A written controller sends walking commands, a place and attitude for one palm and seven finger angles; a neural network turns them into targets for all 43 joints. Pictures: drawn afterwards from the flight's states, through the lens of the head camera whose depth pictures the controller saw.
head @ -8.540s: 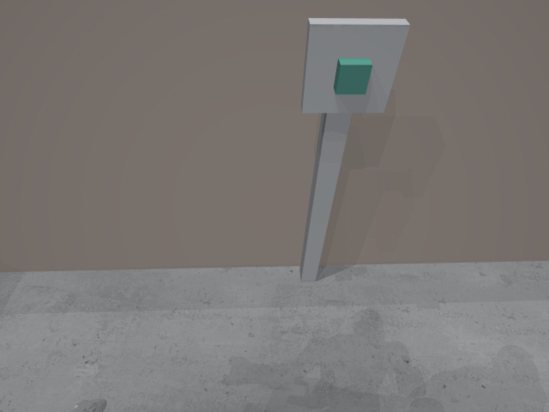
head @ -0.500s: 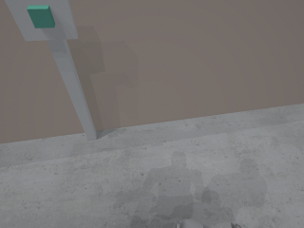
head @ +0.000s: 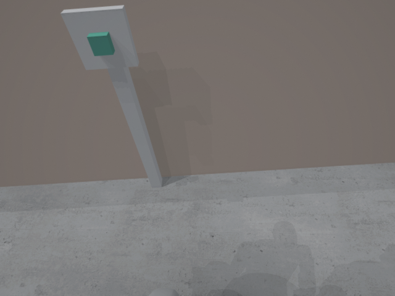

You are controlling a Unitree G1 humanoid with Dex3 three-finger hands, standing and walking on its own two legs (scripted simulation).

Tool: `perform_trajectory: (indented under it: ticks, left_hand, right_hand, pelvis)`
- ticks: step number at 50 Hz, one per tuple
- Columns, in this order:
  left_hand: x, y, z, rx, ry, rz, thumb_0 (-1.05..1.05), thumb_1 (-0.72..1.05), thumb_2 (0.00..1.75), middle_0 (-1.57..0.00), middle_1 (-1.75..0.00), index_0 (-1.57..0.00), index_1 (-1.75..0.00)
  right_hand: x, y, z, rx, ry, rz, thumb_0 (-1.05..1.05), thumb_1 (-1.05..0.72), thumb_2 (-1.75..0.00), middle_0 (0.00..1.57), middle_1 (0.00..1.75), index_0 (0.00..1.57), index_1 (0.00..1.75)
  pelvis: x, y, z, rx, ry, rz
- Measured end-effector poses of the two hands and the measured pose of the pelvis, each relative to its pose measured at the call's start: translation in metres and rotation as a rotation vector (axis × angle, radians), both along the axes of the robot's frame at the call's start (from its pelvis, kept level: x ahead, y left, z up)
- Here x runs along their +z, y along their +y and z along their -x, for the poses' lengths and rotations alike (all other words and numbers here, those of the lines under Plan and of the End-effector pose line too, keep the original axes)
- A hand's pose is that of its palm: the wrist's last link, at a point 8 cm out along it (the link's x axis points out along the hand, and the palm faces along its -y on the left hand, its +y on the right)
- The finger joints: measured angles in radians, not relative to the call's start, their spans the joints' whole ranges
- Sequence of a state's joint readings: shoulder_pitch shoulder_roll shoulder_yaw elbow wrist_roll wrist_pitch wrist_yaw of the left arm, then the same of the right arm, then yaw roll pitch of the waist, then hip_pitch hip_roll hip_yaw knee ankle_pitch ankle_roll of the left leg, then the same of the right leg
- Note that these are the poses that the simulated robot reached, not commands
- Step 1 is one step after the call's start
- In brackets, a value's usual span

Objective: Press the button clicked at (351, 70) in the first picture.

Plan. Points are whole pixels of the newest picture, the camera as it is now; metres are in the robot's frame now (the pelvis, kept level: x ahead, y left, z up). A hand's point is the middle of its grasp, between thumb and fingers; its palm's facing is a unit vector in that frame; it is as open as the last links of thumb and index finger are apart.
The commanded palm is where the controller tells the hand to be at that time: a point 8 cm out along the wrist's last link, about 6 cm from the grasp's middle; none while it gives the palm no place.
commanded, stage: take the last steps up to it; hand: left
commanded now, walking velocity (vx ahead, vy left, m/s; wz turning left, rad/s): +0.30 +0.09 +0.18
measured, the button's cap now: (101, 43) +0.80 +0.34 +0.15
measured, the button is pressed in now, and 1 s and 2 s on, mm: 0 0 0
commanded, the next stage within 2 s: come to a stop and stand still in 0.96 s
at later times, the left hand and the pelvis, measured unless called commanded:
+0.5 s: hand out of the picture -0.03 +0.27 -0.18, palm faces +0.15 -0.98 -0.15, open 7.4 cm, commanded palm none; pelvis +0.06 +0.10 +0.00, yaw +3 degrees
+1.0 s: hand (121, 219) +0.36 +0.26 -0.18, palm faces +0.03 -0.98 -0.18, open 7.4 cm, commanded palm none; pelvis +0.25 +0.08 -0.02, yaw +2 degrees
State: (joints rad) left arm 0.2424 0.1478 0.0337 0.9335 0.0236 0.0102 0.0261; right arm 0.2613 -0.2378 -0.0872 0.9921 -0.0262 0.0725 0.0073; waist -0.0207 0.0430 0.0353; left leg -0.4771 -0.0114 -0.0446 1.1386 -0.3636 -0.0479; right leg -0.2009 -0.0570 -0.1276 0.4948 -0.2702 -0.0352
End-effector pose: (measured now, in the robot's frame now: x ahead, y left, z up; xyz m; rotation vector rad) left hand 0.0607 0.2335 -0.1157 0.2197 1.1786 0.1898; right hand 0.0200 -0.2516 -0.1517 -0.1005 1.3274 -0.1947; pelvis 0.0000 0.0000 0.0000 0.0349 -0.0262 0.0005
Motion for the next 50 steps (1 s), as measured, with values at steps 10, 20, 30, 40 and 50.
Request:
perform_trajectory:
  ticks: [10,20,30,40,50]
  left_hand:
    - [-0.012,0.013,0.103,0.182,0.179,0.058,0.00,0.90,0.90,-0.20,-0.30,-0.20,-0.30]
    - [-0.037,0.055,0.164,0.254,0.447,0.149,0.00,0.90,0.90,-0.20,-0.30,-0.20,-0.30]
    - [-0.036,0.104,-0.001,0.143,0.184,0.136,0.00,0.91,0.90,-0.20,-0.30,-0.19,-0.30]
    - [-0.030,0.100,-0.200,-0.026,-0.019,0.106,0.00,0.91,0.90,-0.19,-0.30,-0.19,-0.30]
    - [-0.034,0.072,-0.285,-0.025,-0.081,0.092,0.00,0.91,0.90,-0.20,-0.30,-0.20,-0.30]
  right_hand:
    - [0.016,0.021,-0.046,0.155,-0.002,0.025,0.01,-0.91,-0.90,0.20,0.30,0.19,0.30]
    - [0.030,0.108,-0.129,0.223,-0.225,0.050,0.01,-0.91,-0.90,0.20,0.30,0.19,0.30]
    - [0.027,0.125,-0.076,0.083,-0.021,0.083,-0.02,-0.95,-0.90,0.21,0.30,0.20,0.30]
    - [0.015,0.158,-0.019,-0.062,0.307,-0.016,0.00,-0.92,-0.90,0.20,0.30,0.20,0.30]
    - [-0.003,0.139,-0.115,-0.079,0.324,-0.050,0.01,-0.91,-0.90,0.21,0.30,0.20,0.30]
  pelvis:
    - [0.006,0.020,-0.007,0.069,0.017,0.010]
    - [-0.007,0.080,-0.035,0.056,0.003,0.055]
    - [0.003,0.110,-0.087,0.048,-0.007,0.047]
    - [-0.009,0.106,-0.163,0.037,-0.001,0.046]
    - [-0.019,0.084,-0.247,0.039,-0.008,0.056]
